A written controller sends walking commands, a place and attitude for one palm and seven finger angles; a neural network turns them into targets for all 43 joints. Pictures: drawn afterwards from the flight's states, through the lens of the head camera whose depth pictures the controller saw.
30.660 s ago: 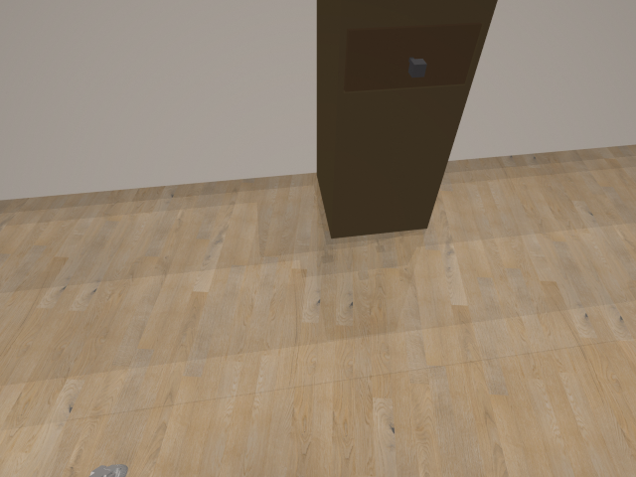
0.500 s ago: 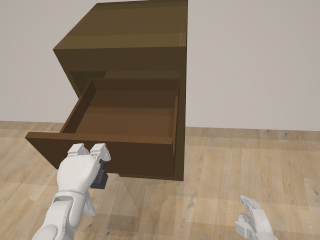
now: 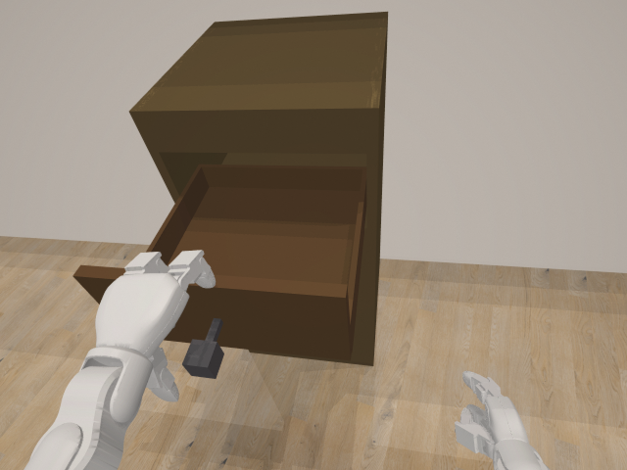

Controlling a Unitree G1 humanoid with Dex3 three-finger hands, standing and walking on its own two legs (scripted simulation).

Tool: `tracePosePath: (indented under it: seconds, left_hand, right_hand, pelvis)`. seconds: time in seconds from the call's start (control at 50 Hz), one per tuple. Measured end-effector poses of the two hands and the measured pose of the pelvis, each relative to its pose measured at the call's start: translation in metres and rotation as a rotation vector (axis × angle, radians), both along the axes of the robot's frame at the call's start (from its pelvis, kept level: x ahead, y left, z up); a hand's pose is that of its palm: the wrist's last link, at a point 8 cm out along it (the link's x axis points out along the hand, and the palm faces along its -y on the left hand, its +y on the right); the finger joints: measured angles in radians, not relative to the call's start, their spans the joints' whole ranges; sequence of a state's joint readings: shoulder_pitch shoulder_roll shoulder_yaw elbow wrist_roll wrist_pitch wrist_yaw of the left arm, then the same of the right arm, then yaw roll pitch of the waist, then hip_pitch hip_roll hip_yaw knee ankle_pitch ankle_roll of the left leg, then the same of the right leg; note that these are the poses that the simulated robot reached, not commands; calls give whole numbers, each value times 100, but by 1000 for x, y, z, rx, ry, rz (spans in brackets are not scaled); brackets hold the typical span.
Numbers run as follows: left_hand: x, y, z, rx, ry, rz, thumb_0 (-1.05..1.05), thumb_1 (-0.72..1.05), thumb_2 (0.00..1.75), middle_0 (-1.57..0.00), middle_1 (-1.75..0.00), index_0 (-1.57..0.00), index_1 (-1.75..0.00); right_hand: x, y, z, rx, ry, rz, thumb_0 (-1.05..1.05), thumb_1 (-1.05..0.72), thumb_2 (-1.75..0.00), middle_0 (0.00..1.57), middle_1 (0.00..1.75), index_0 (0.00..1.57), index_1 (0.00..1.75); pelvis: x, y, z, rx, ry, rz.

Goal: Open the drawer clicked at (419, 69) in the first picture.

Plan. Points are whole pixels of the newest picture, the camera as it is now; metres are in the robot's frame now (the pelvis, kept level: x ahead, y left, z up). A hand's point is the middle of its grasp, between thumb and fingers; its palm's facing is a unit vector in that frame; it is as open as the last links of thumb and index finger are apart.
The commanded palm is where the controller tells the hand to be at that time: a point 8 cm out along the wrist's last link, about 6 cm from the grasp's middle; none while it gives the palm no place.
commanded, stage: lift the hand off the handle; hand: left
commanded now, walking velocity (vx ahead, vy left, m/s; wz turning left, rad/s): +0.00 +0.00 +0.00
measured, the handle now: (209, 345) +0.27 +0.21 -0.01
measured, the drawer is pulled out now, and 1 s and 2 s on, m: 0.29 0.29 0.29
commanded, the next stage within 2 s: draw the hand back to the body in 0.34 s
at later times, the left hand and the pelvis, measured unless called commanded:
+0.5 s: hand (154, 305) +0.24 +0.22 +0.14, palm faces +0.10 -0.12 -0.99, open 13.8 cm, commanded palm +0.21 +0.22 +0.20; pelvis +0.00 +0.01 +0.00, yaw +0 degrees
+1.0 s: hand (121, 336) +0.21 +0.24 +0.13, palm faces +0.07 -0.09 -0.99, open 13.8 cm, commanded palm +0.17 +0.24 +0.19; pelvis -0.01 +0.01 +0.00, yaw +0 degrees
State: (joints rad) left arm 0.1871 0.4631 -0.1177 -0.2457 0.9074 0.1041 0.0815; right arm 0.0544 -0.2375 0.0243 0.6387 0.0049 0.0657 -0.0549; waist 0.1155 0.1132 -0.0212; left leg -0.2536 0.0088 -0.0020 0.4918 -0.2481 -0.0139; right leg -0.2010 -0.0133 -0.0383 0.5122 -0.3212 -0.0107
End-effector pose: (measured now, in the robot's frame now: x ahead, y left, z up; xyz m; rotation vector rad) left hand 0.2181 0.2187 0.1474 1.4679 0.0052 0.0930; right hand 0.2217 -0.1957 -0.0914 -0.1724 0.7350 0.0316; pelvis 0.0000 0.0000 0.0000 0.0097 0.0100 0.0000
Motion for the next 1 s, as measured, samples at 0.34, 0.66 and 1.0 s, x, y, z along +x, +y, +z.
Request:
tracePosePath:
  seconds: [0.34, 0.66, 1.0]
  left_hand:
    - [6, -1, 51, -9, -39, -33, 0, -49, 30, -32, -120, -32, -120]
    - [-5, 5, 42, -6, -36, -11, -1, -49, 30, -32, -120, -32, -120]
    - [-37, 27, 34, 3, -5, 38, -1, -49, 30, -32, -120, -32, -120]
  right_hand:
    - [-1, -10, 10, 25, -13, -12, 1, -91, -90, 20, 30, 20, 30]
    - [-10, 7, 5, 43, 3, 23, 2, -91, -90, 20, 30, 20, 30]
    - [-9, -2, 7, -8, -7, 27, 1, -91, -90, 20, 30, 20, 30]
  pelvis:
    - [1, 4, 3, 2, -18, -17]
    - [-7, 5, 3, -1, -21, -7]
    - [-6, 5, 1, -6, -18, 4]
